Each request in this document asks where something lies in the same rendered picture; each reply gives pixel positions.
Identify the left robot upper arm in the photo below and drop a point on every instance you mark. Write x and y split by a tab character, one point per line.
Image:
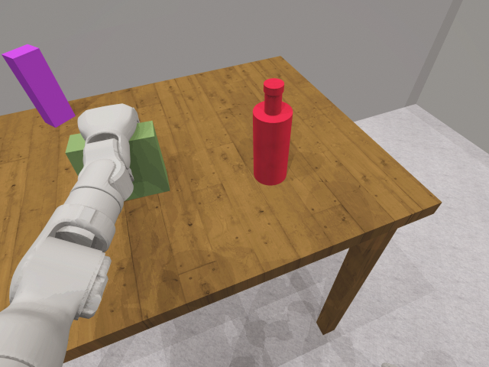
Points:
63	282

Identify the robot left hand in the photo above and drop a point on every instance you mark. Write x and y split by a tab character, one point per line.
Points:
119	117

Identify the table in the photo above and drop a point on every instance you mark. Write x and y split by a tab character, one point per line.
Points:
218	231

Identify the left robot forearm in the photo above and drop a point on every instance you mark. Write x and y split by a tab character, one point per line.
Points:
89	213

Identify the sponge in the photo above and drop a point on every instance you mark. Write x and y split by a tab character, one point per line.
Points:
147	164

